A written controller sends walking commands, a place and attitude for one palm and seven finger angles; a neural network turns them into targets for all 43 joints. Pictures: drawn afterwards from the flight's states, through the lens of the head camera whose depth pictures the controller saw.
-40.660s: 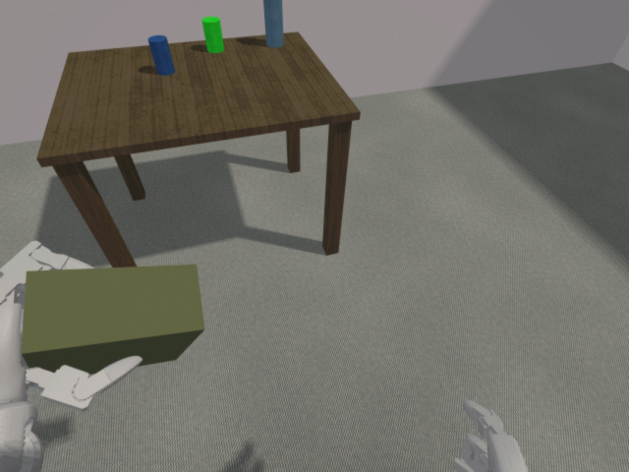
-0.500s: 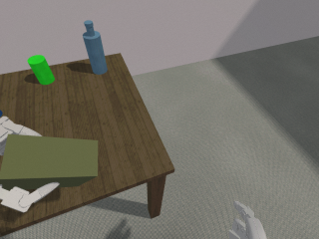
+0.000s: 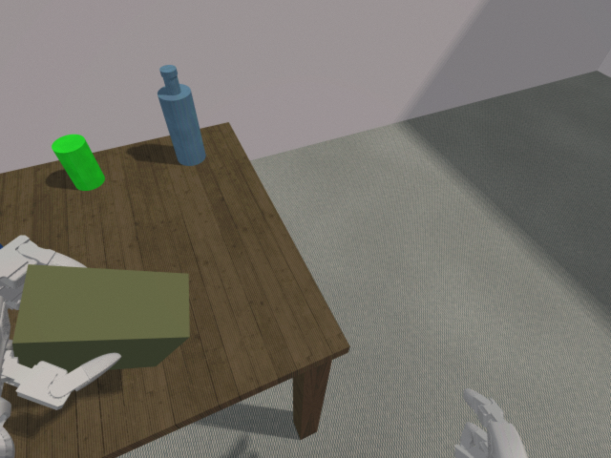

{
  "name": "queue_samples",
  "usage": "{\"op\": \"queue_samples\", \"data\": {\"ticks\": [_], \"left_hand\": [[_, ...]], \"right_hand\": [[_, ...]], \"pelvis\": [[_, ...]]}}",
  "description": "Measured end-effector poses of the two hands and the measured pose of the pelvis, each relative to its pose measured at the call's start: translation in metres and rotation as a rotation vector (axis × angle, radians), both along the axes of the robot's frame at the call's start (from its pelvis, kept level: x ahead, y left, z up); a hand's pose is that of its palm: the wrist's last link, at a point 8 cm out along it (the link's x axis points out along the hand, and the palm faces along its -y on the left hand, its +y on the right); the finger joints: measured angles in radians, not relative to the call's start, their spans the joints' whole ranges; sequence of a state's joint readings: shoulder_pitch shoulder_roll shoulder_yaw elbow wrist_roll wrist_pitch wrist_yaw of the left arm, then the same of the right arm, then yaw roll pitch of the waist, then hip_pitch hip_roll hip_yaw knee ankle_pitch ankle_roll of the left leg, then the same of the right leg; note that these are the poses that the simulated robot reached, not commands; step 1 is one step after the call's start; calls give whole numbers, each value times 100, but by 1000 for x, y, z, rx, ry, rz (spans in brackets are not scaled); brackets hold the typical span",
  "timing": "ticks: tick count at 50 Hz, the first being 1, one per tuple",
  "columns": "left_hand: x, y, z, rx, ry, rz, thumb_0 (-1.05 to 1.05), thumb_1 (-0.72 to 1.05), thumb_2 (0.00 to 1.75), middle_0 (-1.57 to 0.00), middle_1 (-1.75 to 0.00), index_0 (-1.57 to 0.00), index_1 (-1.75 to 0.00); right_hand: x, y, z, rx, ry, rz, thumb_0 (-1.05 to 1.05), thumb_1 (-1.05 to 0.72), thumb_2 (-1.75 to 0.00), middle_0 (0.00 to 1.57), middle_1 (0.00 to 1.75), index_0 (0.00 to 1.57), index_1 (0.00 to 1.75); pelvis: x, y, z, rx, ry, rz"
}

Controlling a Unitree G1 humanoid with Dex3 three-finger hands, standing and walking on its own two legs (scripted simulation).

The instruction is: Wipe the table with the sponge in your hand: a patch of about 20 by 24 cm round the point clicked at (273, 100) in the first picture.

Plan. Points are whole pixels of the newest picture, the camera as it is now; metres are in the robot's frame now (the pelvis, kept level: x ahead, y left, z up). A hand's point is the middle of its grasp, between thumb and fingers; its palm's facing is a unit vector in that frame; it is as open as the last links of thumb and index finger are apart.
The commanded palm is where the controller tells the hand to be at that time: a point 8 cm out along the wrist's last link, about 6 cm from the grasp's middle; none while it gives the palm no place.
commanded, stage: come to a stop and stand still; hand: left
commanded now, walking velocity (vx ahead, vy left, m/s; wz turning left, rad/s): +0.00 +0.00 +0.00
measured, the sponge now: (128, 324) +0.23 +0.20 +0.12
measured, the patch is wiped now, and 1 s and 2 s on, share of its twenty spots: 0.00 0.00 0.00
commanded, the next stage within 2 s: look again from close up in 0.56 s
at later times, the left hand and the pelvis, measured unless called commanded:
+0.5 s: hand (12, 323) +0.21 +0.28 +0.15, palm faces +0.38 -0.84 -0.38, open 10.6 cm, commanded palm +0.16 +0.32 +0.17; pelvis +0.00 +0.04 +0.00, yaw +0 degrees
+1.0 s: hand (46, 347) +0.20 +0.25 +0.14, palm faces +0.24 -0.89 -0.38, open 10.6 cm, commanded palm +0.14 +0.31 +0.17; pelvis -0.02 +0.03 -0.01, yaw -1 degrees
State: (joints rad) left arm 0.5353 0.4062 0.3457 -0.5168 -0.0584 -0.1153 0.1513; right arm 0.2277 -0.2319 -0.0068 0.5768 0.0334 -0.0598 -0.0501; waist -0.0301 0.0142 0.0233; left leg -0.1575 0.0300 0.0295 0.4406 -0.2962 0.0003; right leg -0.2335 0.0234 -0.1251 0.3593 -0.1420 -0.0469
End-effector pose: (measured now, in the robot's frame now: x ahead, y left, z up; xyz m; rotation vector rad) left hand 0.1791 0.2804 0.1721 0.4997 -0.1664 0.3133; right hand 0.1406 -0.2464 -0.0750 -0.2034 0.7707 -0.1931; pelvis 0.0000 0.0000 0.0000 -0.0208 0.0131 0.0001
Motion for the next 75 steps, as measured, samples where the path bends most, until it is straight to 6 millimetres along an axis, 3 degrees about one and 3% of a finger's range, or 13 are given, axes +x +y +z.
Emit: {"op": "queue_samples", "data": {"ticks": [11, 19, 33, 36, 39, 41, 46, 48, 52, 58, 62, 67, 75], "left_hand": [[0, 26, -8, -57, -6, 42, -1, -54, 103, -69, -130, -70, -130], [-2, 37, -6, -69, -36, 40, -1, -54, 103, -69, -130, -70, -130], [-14, 42, -5, -61, -43, 33, -1, -54, 103, -69, -130, -70, -130], [-2, 62, 15, 104, -132, 23, -1, -54, 103, -69, -130, -70, -129], [5, 80, 16, 69, -184, 82, -1, -54, 103, -69, -130, -70, -130], [4, 72, 9, 27, -176, 74, -1, -54, 103, -69, -130, -70, -130], [-8, 22, -13, -53, -104, -93, -1, -53, 103, -68, -131, -69, -130], [-13, 14, -18, -57, -86, -139, -1, -54, 103, -69, -130, -70, -130], [-15, 28, -17, -24, -98, -114, -1, -54, 103, -69, -130, -70, -129], [-17, 50, -1, -19, -190, -7, -1, -54, 103, -69, -130, -70, -129], [-18, 40, 2, -63, -234, -21, -1, -54, 103, -69, -130, -70, -130], [-15, 24, -8, -105, -207, -56, -1, -54, 103, -69, -130, -70, -130], [-18, 7, -11, -89, -172, -56, -1, -54, 103, -69, -130, -70, -130]], "right_hand": [[23, 41, 1, 27, -34, 38, 1, -90, -90, 20, 30, 20, 30], [25, 63, 5, 41, -49, 68, 1, -90, -90, 20, 30, 20, 30], [0, 58, 2, 23, -24, 41, 1, -90, -90, 20, 30, 20, 30], [-8, 59, -3, -4, -5, 114, 1, -90, -90, 20, 30, 20, 30], [-17, 59, -3, 19, -8, 126, 1, -90, -90, 20, 30, 20, 30], [-22, 57, -3, 33, -29, 116, 1, -90, -90, 20, 30, 20, 30], [-31, 52, -5, 41, -51, 80, 1, -90, -90, 20, 30, 20, 30], [-32, 51, -3, 28, -46, 72, 1, -90, -90, 20, 30, 20, 30], [-30, 49, 3, -2, -38, 71, 1, -90, -90, 20, 30, 20, 30], [-15, 48, 8, -19, -69, 105, 1, -90, -90, 20, 30, 20, 30], [-4, 50, 11, -4, -103, 121, 1, -90, -90, 20, 30, 20, 30], [4, 53, 15, 21, -136, 126, 1, -90, -90, 20, 30, 20, 30], [-2, 39, 12, 35, -124, 131, 1, -90, -90, 20, 30, 20, 30]], "pelvis": [[6, 23, 0, -3, -12, 6], [2, 34, 0, -6, -16, 5], [-8, 40, -1, -4, -27, 6], [-19, 34, -4, 1, -22, 5], [-27, 31, -4, 11, -26, -22], [-28, 33, -5, 15, -29, -31], [-26, 37, -7, 19, -41, -37], [-25, 35, -7, 18, -42, -33], [-25, 30, -6, 15, -38, -18], [-26, 29, -7, 14, -41, -15], [-25, 28, -8, 14, -47, -20], [-27, 22, -9, 17, -54, -29], [-34, 2, -11, 17, -52, -35]]}}
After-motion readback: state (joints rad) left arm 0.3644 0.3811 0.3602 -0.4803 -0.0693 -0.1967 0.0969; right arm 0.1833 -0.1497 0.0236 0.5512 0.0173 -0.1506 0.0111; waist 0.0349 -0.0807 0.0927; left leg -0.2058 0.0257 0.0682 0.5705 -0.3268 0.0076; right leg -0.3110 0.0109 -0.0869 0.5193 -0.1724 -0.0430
